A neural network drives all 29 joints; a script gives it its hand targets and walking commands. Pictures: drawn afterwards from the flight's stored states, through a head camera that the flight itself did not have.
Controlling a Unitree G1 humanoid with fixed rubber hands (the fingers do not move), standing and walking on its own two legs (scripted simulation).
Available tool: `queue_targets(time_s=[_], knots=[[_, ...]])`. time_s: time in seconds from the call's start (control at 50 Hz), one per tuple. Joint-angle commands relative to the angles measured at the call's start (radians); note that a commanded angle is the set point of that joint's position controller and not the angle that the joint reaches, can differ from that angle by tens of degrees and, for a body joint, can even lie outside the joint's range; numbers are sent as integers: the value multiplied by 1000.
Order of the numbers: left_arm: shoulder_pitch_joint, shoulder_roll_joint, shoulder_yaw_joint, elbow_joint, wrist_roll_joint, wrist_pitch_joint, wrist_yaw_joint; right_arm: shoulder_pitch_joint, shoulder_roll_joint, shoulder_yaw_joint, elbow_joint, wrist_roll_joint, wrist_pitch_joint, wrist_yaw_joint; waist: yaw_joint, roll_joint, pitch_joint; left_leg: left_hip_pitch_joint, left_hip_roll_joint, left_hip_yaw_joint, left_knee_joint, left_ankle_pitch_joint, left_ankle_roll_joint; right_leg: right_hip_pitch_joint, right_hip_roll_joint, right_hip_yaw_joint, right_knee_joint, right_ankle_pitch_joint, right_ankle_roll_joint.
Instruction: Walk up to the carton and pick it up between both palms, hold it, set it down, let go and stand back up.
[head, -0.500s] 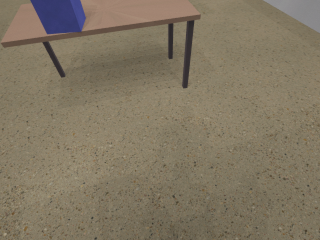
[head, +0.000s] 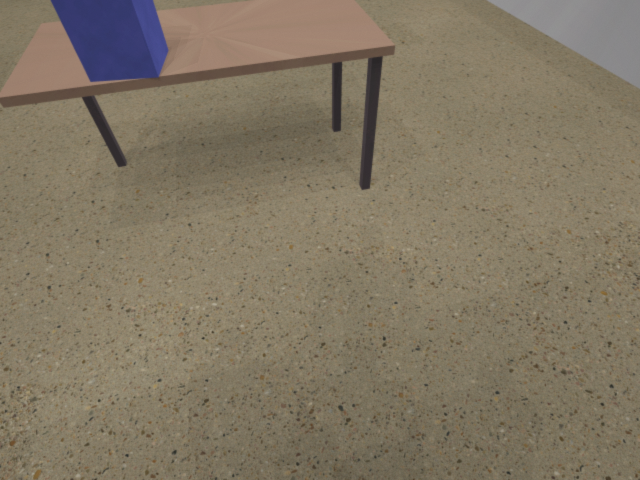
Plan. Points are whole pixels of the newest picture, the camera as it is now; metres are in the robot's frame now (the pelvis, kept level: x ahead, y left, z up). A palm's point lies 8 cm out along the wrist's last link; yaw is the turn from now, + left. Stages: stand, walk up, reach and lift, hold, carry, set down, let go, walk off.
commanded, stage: stand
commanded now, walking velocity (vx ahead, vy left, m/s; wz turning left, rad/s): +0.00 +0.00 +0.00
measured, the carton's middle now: (115, 24) +1.32 +0.69 +0.03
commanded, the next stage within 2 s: walk up in 0.20 s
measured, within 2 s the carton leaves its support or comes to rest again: neither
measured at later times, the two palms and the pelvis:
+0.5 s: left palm out of the picture -0.03 +0.23 -0.15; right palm out of the picture -0.04 -0.18 -0.15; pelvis +0.01 +0.02 +0.00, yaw +5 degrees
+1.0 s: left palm out of the picture +0.13 +0.40 -0.18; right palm (405, 454) +0.19 -0.09 -0.16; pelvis +0.14 +0.14 -0.04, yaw +16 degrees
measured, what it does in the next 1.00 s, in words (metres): steps to the left, turning left: left foot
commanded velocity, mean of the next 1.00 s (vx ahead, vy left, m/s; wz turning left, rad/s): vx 0.00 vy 0.00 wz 0.00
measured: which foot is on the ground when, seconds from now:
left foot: down 0.00-0.40, up 0.42-0.74, down 0.76-1.00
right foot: down 0.00-0.80, up 0.82-1.00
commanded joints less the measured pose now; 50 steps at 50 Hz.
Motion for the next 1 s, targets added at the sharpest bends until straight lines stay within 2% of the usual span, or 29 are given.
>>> queue_targets(time_s=[0.0, 0.06, 0.18, 0.24, 0.26, 0.28, 0.3, 0.36, 0.38, 0.4, 0.42, 0.44, 0.46, 0.5, 0.56, 0.6, 0.62, 0.66, 0.68, 0.7, 0.72, 0.74, 0.76, 0.78, 0.8, 0.82, 0.88, 0.9, 0.98], knots=[[110, 94, 12, 0, 1, 0, 10, 92, -74, -7, -4, -8, -2, 0, 6, -13, 88, -84, -3, 28, -50, 194, 53, -10, -197, 150, -85, 500, 32], [113, 115, 22, -18, 0, -16, 2, 105, -78, -9, 3, -2, -15, 1, 4, 1, 36, -56, -3, 30, -44, 242, 54, 21, -197, 137, -62, 611, 25], [129, 122, 22, -9, -3, -11, 3, 130, -51, -4, 2, -4, -6, -5, 6, 34, 38, -38, 0, 50, -36, 225, 48, -2, -212, 159, -72, 577, 36], [106, 62, 3, -15, -2, -7, 5, 139, -53, -3, 1, -3, -4, -10, 9, -7, 79, -84, -1, 26, -55, 241, 58, 7, -184, 126, -62, 546, 26], [112, 53, 1, -2, 1, -4, 1, 149, -42, 4, 14, -5, -5, -13, 6, 18, 115, -69, 7, 31, -47, 257, 63, -29, -192, 133, -62, 549, 25], [153, 71, 5, 3, -4, -6, 2, 145, -85, -10, 7, 4, 3, -11, 17, -35, 82, -78, -4, 36, -28, 206, 52, 6, -204, 168, -91, 592, 60], [152, 69, 1, 8, -3, -5, 4, 155, -83, -8, 1, 2, 3, -9, 9, -1, 87, -76, -9, 41, -30, 189, 44, 3, -211, 172, -87, 569, 62], [150, 99, 6, -3, -5, -6, 3, 166, -71, 0, 13, -2, -8, -12, 11, -35, 69, -42, 4, 34, -34, 262, 61, -16, -190, 146, -67, 581, 36], [178, 242, 89, -84, 61, -32, 9, 50, -197, -32, -63, -58, -21, 4, 73, -132, -11, -361, -112, 117, 268, -121, 96, 312, -278, 222, -57, 174, 16], [256, 276, 104, -66, 62, -38, 22, -57, -210, -36, -105, -65, -18, 10, 130, -140, 54, -626, -94, 107, 448, -302, 96, 388, -438, 405, -157, -74, -25], [267, 269, 106, -67, 61, -37, 33, -79, -191, -36, -114, -79, -10, 14, 117, -67, 119, -702, -10, 48, 554, -263, 88, 342, -530, 453, -189, -197, -43], [252, 245, 103, -90, 55, -39, 36, -99, -161, -30, -138, -83, -8, 24, 106, -65, 173, -715, 23, 23, 609, -216, 83, 244, -572, 481, -231, -264, -65], [236, 205, 89, -99, 57, -46, 32, -123, -142, -22, -155, -91, -13, 34, 99, -35, 219, -703, 29, -12, 619, -156, 85, 153, -551, 475, -260, -307, -61], [169, 168, 65, -116, 65, -63, 25, -83, -126, -20, -169, -82, -26, 49, 58, -73, 253, -666, 51, -43, 642, -116, 88, 45, -533, 398, -280, -338, -91], [122, 186, 60, -141, 66, -77, 22, -69, -148, -24, -194, -67, -30, 63, 28, -106, 244, -669, 56, -24, 560, -76, 71, 68, -520, 266, -267, -200, -133], [129, 204, 57, -139, 66, -84, 20, -115, -136, -22, -245, -62, -33, 70, 31, -114, 298, -638, 59, -12, 428, -23, 80, 18, -519, 184, -242, -77, -127], [98, 232, 60, -161, 72, -85, 17, -99, -139, -21, -260, -63, -35, 79, 5, -139, 287, -543, 55, 6, 369, 37, 89, -37, -503, 118, -226, 1, -126], [82, 266, 59, -173, 77, -79, 5, -42, -149, -24, -252, -59, -38, 85, -22, -100, 257, -347, -3, 77, 331, 102, 109, -145, -477, 45, -187, 0, -114], [42, 295, 67, -178, 80, -74, 0, 32, -153, -27, -236, -57, -39, 84, -58, -139, 230, -229, -21, 108, 312, 99, 113, -204, -454, -10, -140, 3, -104], [0, 308, 69, -192, 86, -66, -8, 139, -182, -37, -214, -58, -44, 81, -110, -113, 182, -56, -53, 150, 262, 127, 126, -280, -423, -70, -22, 39, -85], [6, 300, 65, -192, 90, -55, -18, 249, -201, -55, -173, -60, -50, 77, -150, 2, 127, 114, -102, 179, 255, 148, 134, -356, -364, -124, 187, 69, -65], [91, 248, 48, -189, 81, -38, -33, 339, -245, -70, -148, -53, -54, 70, -160, 137, 54, 230, -147, 140, 238, 81, 136, -392, -247, -179, 440, -9, -28], [176, 205, 27, -204, 65, -26, -51, 390, -311, -97, -172, -40, -46, 59, -156, 350, 4, 225, -10, -160, 100, -219, 192, -445, -148, -185, 736, -202, 14], [195, 200, 18, -254, 35, -13, -66, 356, -358, -97, -219, -7, -35, 46, -127, 375, 59, 83, 167, -689, -251, -691, 282, -513, -92, -62, 889, -333, 51], [174, 263, 30, -266, 24, 2, -77, 249, -406, -95, -252, 27, -21, 28, -100, 236, 134, -61, 251, -869, -403, -921, 343, -527, -132, 2, 951, -379, 61], [132, 278, 24, -285, 20, 4, -81, 168, -428, -97, -298, 40, -17, 18, -83, 198, 160, -146, 275, -843, -433, -974, 336, -542, -170, 35, 986, -348, 59], [148, 250, 12, -275, 35, -11, -77, 71, -384, -86, -341, -3, -24, 18, -8, 188, 182, -282, 185, -539, -316, -729, 308, -481, -222, 46, 938, -285, 65], [153, 244, 13, -289, 40, -16, -76, 78, -349, -75, -340, -6, -36, 24, -9, 172, 177, -326, 166, -480, -292, -662, 300, -449, -232, 48, 915, -265, 67], [150, 244, 21, -304, 36, 4, -75, 58, -321, -73, -346, -21, -58, 36, 16, 139, 111, -422, 145, -367, -277, -594, 311, -381, -235, 41, 830, -205, 96]])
